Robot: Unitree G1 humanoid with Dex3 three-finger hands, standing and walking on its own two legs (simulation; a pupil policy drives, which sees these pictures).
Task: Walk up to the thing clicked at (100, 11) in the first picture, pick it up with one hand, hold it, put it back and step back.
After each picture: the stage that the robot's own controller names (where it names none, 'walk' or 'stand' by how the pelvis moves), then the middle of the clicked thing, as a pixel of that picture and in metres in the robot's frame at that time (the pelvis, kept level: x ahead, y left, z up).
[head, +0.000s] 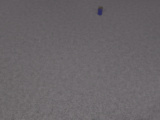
stand; (100, 10) +2.15 -0.31 -0.72
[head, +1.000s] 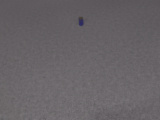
walk; (81, 21) +2.03 +0.11 -0.69
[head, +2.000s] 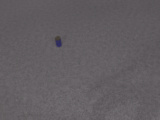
walk; (58, 41) +1.41 +0.33 -0.72
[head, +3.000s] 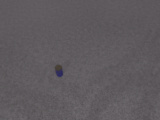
walk; (59, 70) +0.93 +0.27 -0.72
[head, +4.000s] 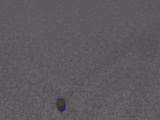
walk; (61, 105) +0.59 +0.17 -0.69
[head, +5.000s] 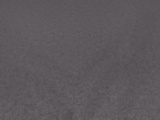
stand; out of the picture +0.39 +0.16 -0.70
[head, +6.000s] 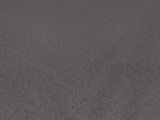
stand; out of the picture +0.35 +0.14 -0.72
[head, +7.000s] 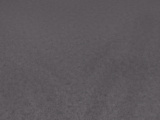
stand; out of the picture +0.35 +0.16 -0.73
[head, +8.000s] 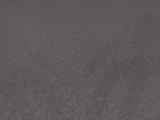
stand; out of the picture +0.35 +0.17 -0.73
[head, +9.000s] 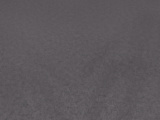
stand; out of the picture +0.34 +0.17 -0.73
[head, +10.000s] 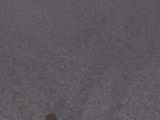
go down; out of the picture +0.36 +0.17 -0.68
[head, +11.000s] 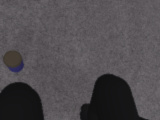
go down; (14, 62) +0.43 +0.21 -0.29
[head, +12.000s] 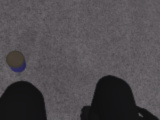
close in; (16, 62) +0.43 +0.21 -0.29
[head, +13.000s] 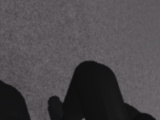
close in; out of the picture +0.41 +0.25 -0.22
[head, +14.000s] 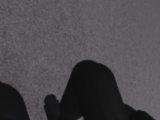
close; out of the picture +0.40 +0.25 -0.23
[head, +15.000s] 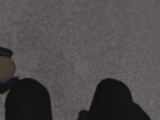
lift; (2, 72) +0.34 +0.25 -0.10
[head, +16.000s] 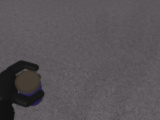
hold; (30, 89) +0.32 +0.16 +0.04
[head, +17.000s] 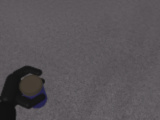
hold; (34, 92) +0.32 +0.16 +0.01
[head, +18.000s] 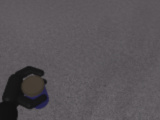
hold; (36, 93) +0.32 +0.16 +0.01
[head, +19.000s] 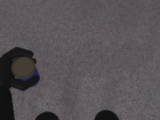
crouch; (27, 73) +0.38 +0.18 -0.06
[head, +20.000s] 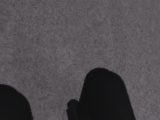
lower; out of the picture +0.44 +0.26 -0.16
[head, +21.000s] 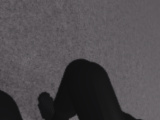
lower; out of the picture +0.43 +0.28 -0.24
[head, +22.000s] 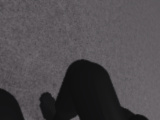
lower; out of the picture +0.43 +0.28 -0.24
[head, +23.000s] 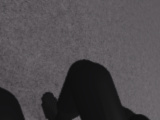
lower; out of the picture +0.42 +0.28 -0.23
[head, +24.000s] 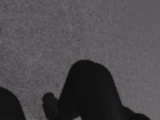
rest; out of the picture +0.42 +0.27 -0.23
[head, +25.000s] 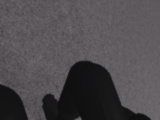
withdraw; out of the picture +0.41 +0.25 -0.23
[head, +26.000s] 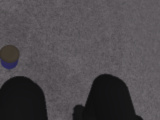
stand; (9, 57) +0.43 +0.22 -0.27
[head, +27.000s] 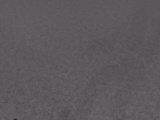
stand; out of the picture +0.36 +0.14 -0.64
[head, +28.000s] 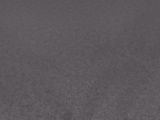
stand; out of the picture +0.38 +0.15 -0.67
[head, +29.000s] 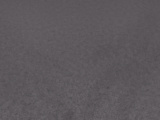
stand; out of the picture +0.38 +0.15 -0.67
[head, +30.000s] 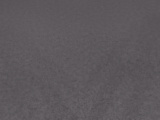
walk; out of the picture +0.39 +0.14 -0.72
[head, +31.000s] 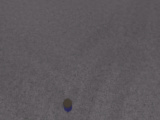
walk; (67, 105) +0.48 +0.09 -0.70
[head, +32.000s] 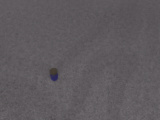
walk; (53, 74) +0.74 +0.20 -0.70
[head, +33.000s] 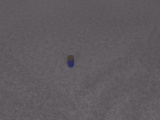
stand; (70, 61) +1.04 +0.13 -0.70
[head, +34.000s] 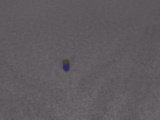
stand; (66, 65) +1.01 +0.15 -0.72
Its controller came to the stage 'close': yes
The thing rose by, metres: 0.72
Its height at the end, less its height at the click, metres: +0.00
